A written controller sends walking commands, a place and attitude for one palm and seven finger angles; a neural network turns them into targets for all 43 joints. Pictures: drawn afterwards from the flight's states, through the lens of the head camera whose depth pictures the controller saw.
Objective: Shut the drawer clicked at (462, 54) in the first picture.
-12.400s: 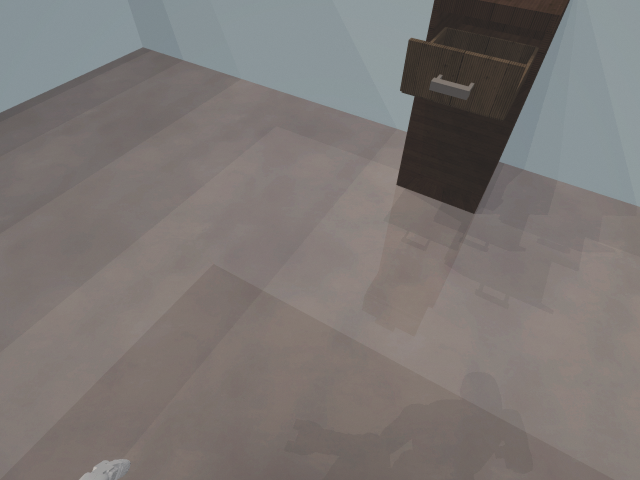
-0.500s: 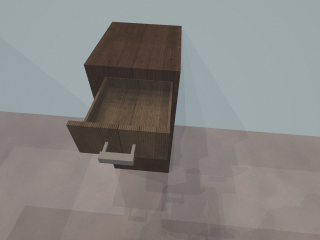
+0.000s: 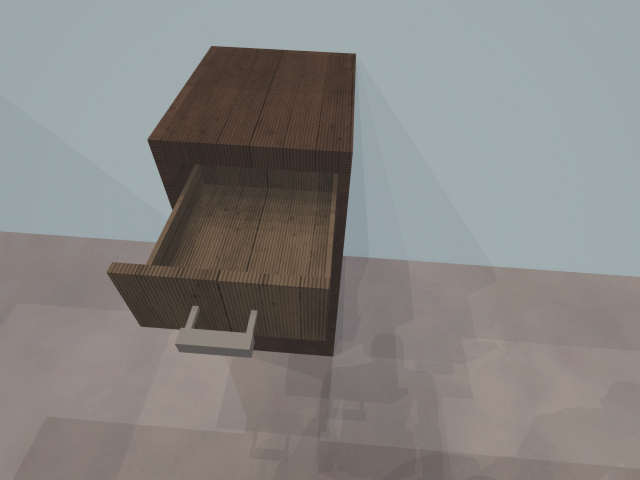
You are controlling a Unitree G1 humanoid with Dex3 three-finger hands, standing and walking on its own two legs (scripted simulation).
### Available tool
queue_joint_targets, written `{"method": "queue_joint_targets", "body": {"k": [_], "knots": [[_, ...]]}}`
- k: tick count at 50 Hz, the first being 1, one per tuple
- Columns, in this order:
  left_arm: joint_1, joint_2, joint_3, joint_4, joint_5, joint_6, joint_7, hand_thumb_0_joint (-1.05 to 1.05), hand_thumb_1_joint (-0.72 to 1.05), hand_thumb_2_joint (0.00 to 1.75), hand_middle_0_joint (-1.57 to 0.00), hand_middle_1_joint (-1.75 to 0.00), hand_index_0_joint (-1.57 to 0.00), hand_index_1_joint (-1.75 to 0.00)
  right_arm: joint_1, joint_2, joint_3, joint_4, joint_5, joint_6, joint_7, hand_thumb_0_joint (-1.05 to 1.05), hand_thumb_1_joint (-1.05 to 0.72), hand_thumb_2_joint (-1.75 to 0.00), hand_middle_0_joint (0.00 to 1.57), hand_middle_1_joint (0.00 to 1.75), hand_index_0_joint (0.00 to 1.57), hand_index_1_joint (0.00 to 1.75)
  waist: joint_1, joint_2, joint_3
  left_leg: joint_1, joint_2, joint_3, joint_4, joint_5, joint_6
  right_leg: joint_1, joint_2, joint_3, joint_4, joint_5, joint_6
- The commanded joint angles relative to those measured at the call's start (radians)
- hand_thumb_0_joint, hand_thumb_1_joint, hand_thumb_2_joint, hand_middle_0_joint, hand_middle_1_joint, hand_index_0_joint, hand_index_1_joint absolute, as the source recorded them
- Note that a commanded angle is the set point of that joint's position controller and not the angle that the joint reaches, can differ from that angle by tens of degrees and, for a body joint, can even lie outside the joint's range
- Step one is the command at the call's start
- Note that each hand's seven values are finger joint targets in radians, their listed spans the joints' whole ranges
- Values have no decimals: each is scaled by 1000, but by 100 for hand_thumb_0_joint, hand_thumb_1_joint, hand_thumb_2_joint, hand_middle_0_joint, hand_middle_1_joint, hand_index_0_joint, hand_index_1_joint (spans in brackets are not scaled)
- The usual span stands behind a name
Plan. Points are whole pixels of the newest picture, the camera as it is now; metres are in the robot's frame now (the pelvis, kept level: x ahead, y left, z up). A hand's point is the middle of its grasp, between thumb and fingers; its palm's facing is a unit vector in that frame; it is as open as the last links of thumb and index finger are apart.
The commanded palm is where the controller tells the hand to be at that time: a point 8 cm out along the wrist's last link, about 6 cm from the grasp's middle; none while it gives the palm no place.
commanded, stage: come to a stop and stand still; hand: left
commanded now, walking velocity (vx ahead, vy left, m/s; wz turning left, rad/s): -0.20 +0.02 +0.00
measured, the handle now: (219, 328) +0.35 +0.18 -0.07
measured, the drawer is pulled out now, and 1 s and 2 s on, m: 0.27 0.27 0.27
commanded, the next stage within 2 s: look again from close up in 0.86 s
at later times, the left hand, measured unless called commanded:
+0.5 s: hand out of the picture +0.00 +0.19 -0.17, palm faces +0.01 -0.97 -0.25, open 7.4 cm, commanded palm none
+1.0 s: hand out of the picture -0.04 +0.17 -0.17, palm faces -0.01 -0.98 -0.20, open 7.4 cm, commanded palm none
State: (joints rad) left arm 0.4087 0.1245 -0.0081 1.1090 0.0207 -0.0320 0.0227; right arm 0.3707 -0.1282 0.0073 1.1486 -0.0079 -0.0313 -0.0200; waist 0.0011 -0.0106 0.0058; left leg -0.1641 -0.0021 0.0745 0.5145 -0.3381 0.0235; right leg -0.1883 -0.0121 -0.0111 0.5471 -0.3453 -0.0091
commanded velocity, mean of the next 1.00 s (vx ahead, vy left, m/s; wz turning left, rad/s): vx -0.03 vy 0.01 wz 0.00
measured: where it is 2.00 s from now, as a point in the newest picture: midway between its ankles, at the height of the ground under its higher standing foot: outside the picture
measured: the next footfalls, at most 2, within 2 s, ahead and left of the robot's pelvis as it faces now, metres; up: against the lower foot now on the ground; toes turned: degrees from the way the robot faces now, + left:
none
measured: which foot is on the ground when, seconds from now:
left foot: down 0.00-1.00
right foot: down 0.00-1.00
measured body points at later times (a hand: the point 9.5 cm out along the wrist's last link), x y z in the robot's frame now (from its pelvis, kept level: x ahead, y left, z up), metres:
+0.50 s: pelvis -0.04 +0.00 +0.00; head -0.03 -0.01 +0.45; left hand +0.00 +0.24 -0.15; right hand +0.01 -0.24 -0.15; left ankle -0.04 +0.10 -0.73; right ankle -0.03 -0.12 -0.73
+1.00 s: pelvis -0.03 +0.00 +0.01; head -0.01 -0.01 +0.46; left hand -0.04 +0.22 -0.15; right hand -0.05 -0.23 -0.16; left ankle -0.04 +0.10 -0.73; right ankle -0.03 -0.12 -0.73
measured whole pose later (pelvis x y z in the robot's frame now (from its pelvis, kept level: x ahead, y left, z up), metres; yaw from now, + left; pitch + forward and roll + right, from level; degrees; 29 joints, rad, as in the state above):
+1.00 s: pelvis -0.03 +0.00 +0.01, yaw +0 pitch +0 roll +1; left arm 0.30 0.16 -0.03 1.08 0.01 -0.01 0.02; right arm 0.30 -0.18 0.02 1.11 -0.01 -0.01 -0.01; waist 0.00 0.00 0.05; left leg -0.19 -0.01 0.07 0.44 -0.24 0.02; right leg -0.22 -0.01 -0.01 0.49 -0.26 -0.01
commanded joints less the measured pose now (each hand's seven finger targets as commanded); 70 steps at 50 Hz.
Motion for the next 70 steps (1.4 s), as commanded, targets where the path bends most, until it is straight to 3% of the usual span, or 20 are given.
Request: {"method": "queue_joint_targets", "body": {"k": [1,3,5,10,16,17,18,19,20,22,24,28,33,36,40,44,50,55,70], "knots": [[81,66,10,-11,-9,-18,20,0,90,90,-20,-30,-20,-30,71,-85,-5,-20,0,-19,-25,0,-90,-90,20,30,20,30,-2,15,40,34,105,-75,-18,568,40,1,-76,47,-30,572,-51],[94,86,11,0,-18,-22,29,0,90,90,-20,-30,-20,-30,55,-74,-2,-28,4,-11,-32,0,-90,-90,20,30,20,30,-1,-32,14,18,91,-60,-12,567,11,75,-118,71,-42,871,-46],[70,104,11,-13,-21,-21,34,0,90,90,-20,-30,-20,-30,46,-76,-6,-40,8,-4,-34,0,-90,-90,20,30,20,30,-10,-30,9,23,88,-59,-50,571,-3,101,-130,73,-30,1000,-39],[10,119,22,-61,-18,-3,40,0,90,90,-20,-30,-20,-30,10,-89,-23,-66,10,11,-32,0,-90,-90,20,30,20,30,-4,31,-9,84,117,-73,-82,618,3,47,-124,87,-51,751,-37],[-16,121,16,-71,-12,5,36,0,90,90,-20,-30,-20,-30,-34,-100,-19,-76,6,16,-18,0,-90,-90,20,30,20,30,3,1,-9,80,115,-86,-121,473,6,42,-117,90,-119,546,-35],[7,176,32,-51,5,-7,63,0,90,90,-20,-30,-20,-30,-139,-164,-38,-159,13,11,-7,0,-90,-90,20,30,20,30,20,-53,73,-49,122,-40,96,436,-24,-5,-157,109,-122,832,4],[-32,208,39,-111,-1,-12,56,0,90,90,-20,-30,-20,-30,-76,-110,-34,-190,6,19,0,0,-90,-90,20,30,20,30,-19,-101,-1,-95,65,-68,48,55,-16,39,-193,163,-115,676,-44],[-84,190,28,-128,-2,-12,47,0,90,90,-20,-30,-20,-30,-58,-103,-33,-185,5,23,2,0,-90,-90,20,30,20,30,-35,-76,-28,-62,57,-55,13,9,-18,-8,-189,155,-120,448,-68],[-114,191,27,-151,-5,-10,39,0,90,90,-20,-30,-20,-30,-40,-108,-29,-187,-2,21,6,0,-90,-90,20,30,20,30,-42,8,-37,-26,53,-51,-19,63,-15,-37,-156,143,-107,322,-77],[-124,184,23,-162,-9,1,29,0,90,90,-20,-30,-20,-30,-59,-134,-25,-197,-8,15,7,0,-90,-90,20,30,20,30,-26,92,13,-62,95,-115,-71,141,11,-69,-93,104,-92,149,-54],[-119,176,17,-159,-6,16,23,0,90,90,-20,-30,-20,-30,-89,-156,-22,-214,-8,16,7,0,-90,-90,20,30,20,30,-8,75,74,-127,109,-147,-123,57,25,-76,-60,83,-105,21,-40],[-116,181,11,-162,-4,26,14,0,90,90,-20,-30,-20,-30,-93,-180,-19,-219,-12,20,11,0,-90,-90,20,30,20,30,-2,19,133,-187,100,-162,-195,-133,24,-101,-54,88,-132,-88,-34],[-104,186,12,-159,-4,24,9,0,90,90,-20,-30,-20,-30,-73,-186,-16,-198,-12,16,13,0,-90,-90,20,30,20,30,1,-7,101,-169,96,-162,-211,-129,24,-95,-60,95,-143,-87,-30],[-96,181,11,-147,-5,20,7,0,90,90,-20,-30,-20,-30,-66,-181,-13,-177,-11,12,11,0,-90,-90,20,30,20,30,2,12,85,-143,98,-158,-215,-93,24,-92,-64,98,-148,-53,-31],[-97,177,8,-126,-8,14,7,0,90,90,-20,-30,-20,-30,-47,-165,-8,-146,-7,6,9,0,-90,-90,20,30,20,30,-2,-15,62,-108,95,-141,-196,6,20,-71,-74,101,-157,11,-32],[-78,164,5,-89,-11,7,9,0,90,90,-20,-30,-20,-30,-34,-154,-2,-111,-3,-3,4,0,-90,-90,20,30,20,30,0,-1,18,-59,93,-119,-163,131,16,-38,-86,99,-151,112,-30],[-72,151,3,-47,-12,3,13,0,90,90,-20,-30,-20,-30,-29,-135,0,-66,0,-4,-4,0,-90,-90,20,30,20,30,-1,-3,18,-16,102,-105,-147,241,10,-12,-87,86,-142,238,-29],[-64,140,3,-28,-11,3,15,0,90,90,-20,-30,-20,-30,-40,-121,0,-47,1,-1,-8,0,-90,-90,20,30,20,30,2,5,49,-14,102,-99,-150,234,6,-17,-90,87,-156,252,-29],[-64,139,4,-19,-11,0,15,0,90,90,-20,-30,-20,-30,-54,-116,-4,-37,-2,2,-12,0,-90,-90,20,30,20,30,0,-2,47,16,104,-89,-153,268,-2,1,-93,87,-168,334,-31]]}}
